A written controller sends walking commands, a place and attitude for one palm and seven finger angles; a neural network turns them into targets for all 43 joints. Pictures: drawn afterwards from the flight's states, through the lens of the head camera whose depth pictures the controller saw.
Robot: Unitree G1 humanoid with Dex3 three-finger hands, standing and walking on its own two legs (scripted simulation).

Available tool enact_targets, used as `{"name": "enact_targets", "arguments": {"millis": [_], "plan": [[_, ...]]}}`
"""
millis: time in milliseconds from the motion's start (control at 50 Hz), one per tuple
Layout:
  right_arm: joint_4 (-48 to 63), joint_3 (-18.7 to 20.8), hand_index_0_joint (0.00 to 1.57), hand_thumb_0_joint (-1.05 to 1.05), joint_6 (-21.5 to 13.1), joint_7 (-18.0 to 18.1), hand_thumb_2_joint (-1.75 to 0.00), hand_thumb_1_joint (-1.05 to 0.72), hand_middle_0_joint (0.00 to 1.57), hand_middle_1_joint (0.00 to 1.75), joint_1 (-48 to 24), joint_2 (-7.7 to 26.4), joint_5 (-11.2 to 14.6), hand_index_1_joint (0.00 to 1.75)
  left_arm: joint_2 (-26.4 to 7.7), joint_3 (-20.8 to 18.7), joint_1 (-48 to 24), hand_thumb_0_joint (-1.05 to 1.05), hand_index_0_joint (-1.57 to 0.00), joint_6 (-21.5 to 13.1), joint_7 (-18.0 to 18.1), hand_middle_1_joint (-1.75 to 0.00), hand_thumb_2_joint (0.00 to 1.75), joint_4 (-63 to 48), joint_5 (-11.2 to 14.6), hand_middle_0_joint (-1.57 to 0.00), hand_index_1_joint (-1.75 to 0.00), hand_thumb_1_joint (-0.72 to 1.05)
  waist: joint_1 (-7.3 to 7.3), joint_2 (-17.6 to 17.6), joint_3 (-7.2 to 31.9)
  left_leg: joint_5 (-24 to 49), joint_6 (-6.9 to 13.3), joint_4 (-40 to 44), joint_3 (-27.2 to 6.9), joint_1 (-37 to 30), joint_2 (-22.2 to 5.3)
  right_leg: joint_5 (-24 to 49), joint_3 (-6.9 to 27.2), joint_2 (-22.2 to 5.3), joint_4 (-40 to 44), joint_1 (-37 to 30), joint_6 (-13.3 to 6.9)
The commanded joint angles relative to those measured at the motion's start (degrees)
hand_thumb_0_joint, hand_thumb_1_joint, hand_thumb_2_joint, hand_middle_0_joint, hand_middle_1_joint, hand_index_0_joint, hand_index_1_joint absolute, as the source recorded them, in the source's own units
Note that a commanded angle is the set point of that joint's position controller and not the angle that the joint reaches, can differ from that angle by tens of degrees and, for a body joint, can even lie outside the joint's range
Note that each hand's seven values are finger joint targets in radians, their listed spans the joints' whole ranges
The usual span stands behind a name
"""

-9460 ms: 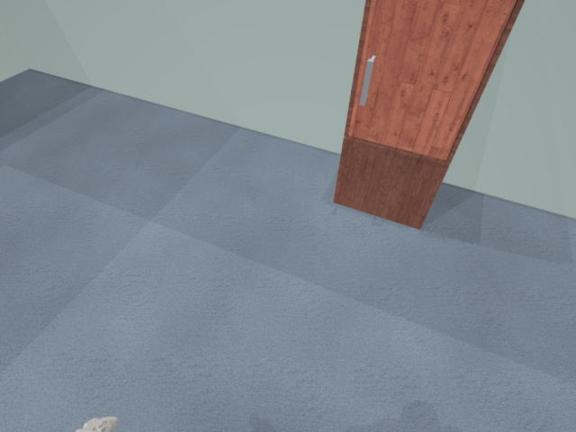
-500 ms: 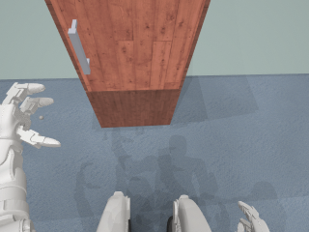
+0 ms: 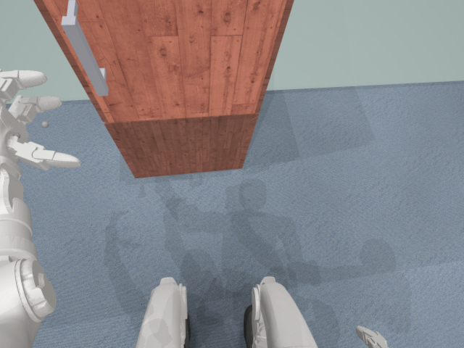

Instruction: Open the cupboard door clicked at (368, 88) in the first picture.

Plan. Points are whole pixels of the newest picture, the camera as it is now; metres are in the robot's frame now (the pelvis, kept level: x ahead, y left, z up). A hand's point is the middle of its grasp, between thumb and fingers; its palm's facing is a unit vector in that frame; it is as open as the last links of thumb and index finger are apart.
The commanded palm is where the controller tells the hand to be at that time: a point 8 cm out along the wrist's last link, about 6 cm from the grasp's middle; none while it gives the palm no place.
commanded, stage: move the hooked fingers beside the handle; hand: left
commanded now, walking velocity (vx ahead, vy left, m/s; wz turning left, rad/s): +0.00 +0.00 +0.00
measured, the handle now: (89, 53) +0.61 +0.25 +0.04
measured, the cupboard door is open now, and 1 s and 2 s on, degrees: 0 0 0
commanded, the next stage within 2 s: slide the fingers in behind the handle in 1.46 s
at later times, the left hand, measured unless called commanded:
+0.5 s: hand (57, 84) +0.54 +0.28 +0.04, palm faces +0.13 -0.99 -0.04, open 14.0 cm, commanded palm +0.53 +0.32 +0.03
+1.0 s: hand (40, 78) +0.54 +0.31 +0.04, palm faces +0.13 -0.99 -0.04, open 14.0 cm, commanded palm +0.54 +0.31 +0.03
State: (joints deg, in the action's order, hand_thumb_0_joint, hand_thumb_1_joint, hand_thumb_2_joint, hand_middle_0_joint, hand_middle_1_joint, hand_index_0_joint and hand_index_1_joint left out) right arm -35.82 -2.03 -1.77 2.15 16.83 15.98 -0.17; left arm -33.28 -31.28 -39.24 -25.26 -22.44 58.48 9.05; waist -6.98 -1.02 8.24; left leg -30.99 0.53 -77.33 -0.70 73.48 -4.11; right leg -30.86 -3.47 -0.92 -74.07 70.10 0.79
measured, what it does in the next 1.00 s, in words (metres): stands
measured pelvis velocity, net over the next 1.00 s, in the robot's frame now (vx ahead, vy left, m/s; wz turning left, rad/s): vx -0.01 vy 0.01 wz -0.05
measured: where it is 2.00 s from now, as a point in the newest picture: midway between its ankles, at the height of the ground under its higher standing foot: outside the picture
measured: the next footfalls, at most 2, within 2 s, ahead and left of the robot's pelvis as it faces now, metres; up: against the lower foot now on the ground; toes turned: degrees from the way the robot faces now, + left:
none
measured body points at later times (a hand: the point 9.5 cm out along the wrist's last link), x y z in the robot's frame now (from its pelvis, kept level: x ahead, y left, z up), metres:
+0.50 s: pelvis -0.01 -0.01 -0.03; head +0.19 +0.03 +0.37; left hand +0.52 +0.34 +0.05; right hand +0.01 -0.28 -0.13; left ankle +0.04 +0.11 -0.61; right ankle +0.03 -0.13 -0.61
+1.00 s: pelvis -0.01 +0.01 -0.02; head +0.20 +0.07 +0.37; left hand +0.53 +0.36 +0.05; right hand -0.01 -0.25 -0.12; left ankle +0.04 +0.11 -0.61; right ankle +0.03 -0.13 -0.60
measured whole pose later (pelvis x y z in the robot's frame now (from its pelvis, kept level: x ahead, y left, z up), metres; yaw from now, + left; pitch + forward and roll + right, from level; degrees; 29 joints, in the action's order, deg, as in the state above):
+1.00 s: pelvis -0.01 +0.01 -0.02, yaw -3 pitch +33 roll -8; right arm -34.0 -5.8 4.6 0.3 19.4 15.1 -1.7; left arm -48.8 -34.5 -59.6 -18.3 -22.4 65.4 1.4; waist -13.2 -1.3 6.7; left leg -31.6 1.1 -83.2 -3.5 85.2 -5.2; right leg -29.9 -5.7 0.5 -76.4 79.6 1.3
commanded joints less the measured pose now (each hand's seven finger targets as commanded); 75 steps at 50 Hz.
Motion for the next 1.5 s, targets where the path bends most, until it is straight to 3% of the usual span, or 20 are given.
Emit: {"name": "enact_targets", "arguments": {"millis": [0,80,160,340,400,480,540,580,660,720,800,840,880,920,960,1020,1080,1220,1400,1480], "plan": [[2.53,4.31,0.20,0.00,-0.20,1.00,-0.90,-0.90,0.20,0.30,8.07,11.39,-0.21,0.30,-17.55,-0.98,-24.71,0.00,-0.30,-3.74,-0.24,-1.20,0.30,-9.09,-0.07,-0.30,-1.20,-0.50,-1.29,-8.53,27.68,19.04,0.94,8.04,-3.58,-25.73,1.39,12.11,0.21,2.50,7.87,-6.06,-1.74],[2.45,3.67,0.20,0.00,0.66,1.21,-0.90,-0.90,0.20,0.30,8.60,11.75,-0.46,0.30,-22.97,-3.51,-28.08,0.00,-0.30,-3.75,0.05,-1.20,0.30,-6.50,-1.09,-0.30,-1.20,-0.50,-1.42,-9.04,29.35,18.73,1.28,6.37,-3.24,-22.61,1.52,12.37,0.79,2.56,7.15,-7.31,-1.68],[2.50,3.17,0.20,0.00,1.51,0.97,-0.90,-0.90,0.20,0.30,9.29,11.90,-0.71,0.30,-25.10,-3.18,-31.75,0.00,-0.30,-2.85,0.33,-1.20,0.30,-5.01,-2.60,-0.30,-1.20,-0.50,-2.24,-12.14,31.04,20.46,1.38,5.07,-3.42,-23.08,1.27,13.38,0.84,2.65,6.32,-5.89,-1.70],[3.16,2.11,0.20,0.00,3.62,0.62,-0.90,-0.90,0.20,0.30,11.37,12.54,-0.98,0.30,-31.88,-5.54,-37.26,0.00,-0.30,-0.29,0.49,-1.20,0.30,-2.81,-4.52,-0.30,-1.20,-0.50,-3.53,-12.87,34.23,22.78,1.80,2.69,-3.85,-21.23,0.71,15.64,0.63,3.07,4.97,-5.84,-1.39],[3.10,1.69,0.20,0.00,3.99,0.54,-0.90,-0.90,0.20,0.30,11.73,12.54,-0.99,0.30,-32.27,-4.39,-40.28,0.00,-0.30,0.83,0.32,-1.20,0.30,-1.41,-5.10,-0.30,-1.20,-0.50,-4.93,-12.99,32.83,21.27,2.10,2.01,-3.77,-19.16,0.64,14.76,0.76,3.11,5.10,-4.94,-1.17],[3.36,1.17,0.20,0.00,4.62,0.56,-0.90,-0.90,0.20,0.30,12.71,12.94,-1.05,0.30,-35.24,-5.19,-41.46,0.00,-0.30,1.85,0.10,-1.20,0.30,0.07,-6.22,-0.30,-1.20,-0.50,-5.29,-13.69,33.35,21.58,2.12,1.59,-4.17,-18.84,0.48,14.52,0.46,3.29,4.72,-3.99,-1.26],[3.22,0.54,0.20,0.00,4.79,0.58,-0.90,-0.90,0.20,0.30,13.22,12.92,-1.04,0.30,-35.07,-3.58,-45.32,0.00,-0.30,2.93,-0.02,-1.20,0.30,1.76,-6.81,-0.30,-1.20,-0.50,-6.97,-13.82,31.69,20.34,2.32,0.95,-4.55,-17.60,0.23,13.48,0.05,3.43,4.41,-1.69,-1.12],[3.76,0.16,0.20,0.00,5.05,0.70,-0.90,-0.90,0.20,0.30,13.61,13.12,-1.18,0.30,-37.53,-4.48,-45.23,0.00,-0.30,3.56,-0.14,-1.20,0.30,2.49,-7.50,-0.30,-1.20,-0.50,-6.49,-14.63,32.14,19.66,2.29,0.77,-4.59,-16.39,0.39,12.85,-0.01,3.40,4.01,-2.08,-1.23],[4.65,0.33,0.20,0.00,5.87,0.23,-0.90,-0.90,0.20,0.30,14.52,13.22,-1.32,0.30,-38.09,-5.79,-40.44,0.00,-0.30,4.17,-0.89,-1.20,0.30,0.67,-7.50,-0.30,-1.20,-0.50,-4.55,-16.83,35.74,24.47,1.68,1.34,-5.28,-21.30,0.00,14.78,-0.88,3.61,3.36,-1.56,-1.55],[4.65,0.44,0.20,0.00,6.19,-0.21,-0.90,-0.90,0.20,0.30,14.62,13.08,-1.37,0.30,-36.64,-5.79,-40.27,0.00,-0.30,4.47,-1.26,-1.20,0.30,-0.67,-6.67,-0.30,-1.20,-0.50,-4.93,-17.05,35.19,25.23,1.54,1.55,-5.89,-22.60,-0.35,14.88,-1.27,3.81,3.29,-0.23,-1.59],[3.97,0.71,0.20,0.00,6.18,-0.31,-0.90,-0.90,0.20,0.30,14.66,13.16,-1.37,0.30,-38.17,-6.90,-44.69,0.00,-0.30,3.93,-0.78,-1.20,0.30,-4.98,-6.12,-0.30,-1.20,-0.50,-5.44,-17.12,35.59,22.22,1.57,2.20,-6.02,-22.72,-0.38,13.18,-1.07,4.01,4.23,-0.79,-1.40],[3.32,0.98,0.20,0.00,6.07,-0.53,-0.90,-0.90,0.20,0.30,15.11,13.20,-1.67,0.30,-39.28,-7.81,-45.90,0.00,-0.30,2.82,-0.16,-1.20,0.30,-7.76,-6.55,-0.30,-1.20,-0.50,-5.01,-20.20,38.08,24.29,1.09,2.61,-6.88,-26.79,-0.57,13.32,-1.40,3.97,3.92,0.59,-1.72],[2.91,1.24,0.20,0.00,6.15,-0.86,-0.90,-0.90,0.20,0.30,15.14,13.07,-1.81,0.30,-37.51,-6.82,-44.11,0.00,-0.30,2.41,0.12,-1.20,0.30,-8.79,-6.83,-0.30,-1.20,-0.50,-4.56,-22.26,38.58,26.81,0.46,3.40,-7.56,-30.90,-0.70,13.70,-1.74,3.91,4.28,1.80,-2.04],[2.58,1.51,0.20,0.00,6.17,-1.26,-0.90,-0.90,0.20,0.30,15.22,12.66,-1.85,0.30,-31.86,-3.17,-42.88,0.00,-0.30,2.96,-0.03,-1.20,0.30,-7.46,-6.93,-0.30,-1.20,-0.50,-5.27,-23.61,36.24,27.51,-0.07,4.53,-8.74,-34.28,-1.03,13.03,-2.27,3.78,4.76,5.21,-2.27],[2.16,1.51,0.20,0.00,6.41,-1.07,-0.90,-0.90,0.20,0.30,14.98,12.69,-1.81,0.30,-27.57,-0.21,-41.72,0.00,-0.30,4.60,-0.20,-1.20,0.30,-3.76,-6.59,-0.30,-1.20,-0.50,-6.52,-20.36,30.62,23.74,-0.01,5.58,-9.12,-32.30,-1.21,11.88,-2.73,3.67,5.68,6.65,-2.07],[2.94,1.15,0.20,0.00,6.32,-0.55,-0.90,-0.90,0.20,0.30,14.87,12.85,-1.49,0.30,-26.12,0.65,-40.26,0.00,-0.30,6.15,-0.47,-1.20,0.30,0.22,-5.77,-0.30,-1.20,-0.50,-6.67,-17.52,27.49,20.33,0.62,6.29,-8.45,-28.27,-0.64,11.16,-2.61,3.55,6.19,5.50,-2.12],[3.36,0.79,0.20,0.00,6.16,-0.09,-0.90,-0.90,0.20,0.30,14.44,12.92,-1.61,0.30,-28.08,-0.36,-41.55,0.00,-0.30,5.67,0.53,-1.20,0.30,1.02,-6.00,-0.30,-1.20,-0.50,-6.89,-14.96,26.37,18.40,0.76,5.93,-7.92,-24.90,-0.43,10.72,-2.48,3.60,5.92,4.68,-2.01],[3.62,0.66,0.20,0.00,5.83,-0.74,-0.90,-0.90,0.20,0.30,13.96,12.60,-2.26,0.30,-35.77,-5.74,-43.88,0.00,-0.30,-0.59,2.89,-1.20,0.30,-4.09,-7.34,-0.30,-1.20,-0.50,-5.34,-19.60,33.36,25.21,0.55,3.34,-6.76,-26.72,-0.25,13.46,-1.54,3.83,4.14,1.40,-2.42],[3.80,1.41,0.20,0.00,7.19,-0.67,-0.90,-0.90,0.20,0.30,14.60,12.90,-1.71,0.30,-30.27,-2.81,-40.50,0.00,-0.30,3.31,-0.58,-1.20,0.30,-4.63,-5.30,-0.30,-1.20,-0.50,-5.49,-17.57,35.63,28.00,0.65,3.44,-7.32,-29.23,-0.54,15.57,-1.86,3.71,4.86,0.85,-1.73],[2.81,1.70,0.20,0.00,6.89,-0.84,-0.90,-0.90,0.20,0.30,14.71,12.55,-1.84,0.30,-31.27,-4.76,-41.66,0.00,-0.30,1.97,0.08,-1.20,0.30,-8.10,-4.46,-0.30,-1.20,-0.50,-4.85,-18.60,37.49,29.76,0.42,3.37,-7.48,-31.06,-0.52,16.19,-1.73,3.77,5.00,0.44,-1.84]]}}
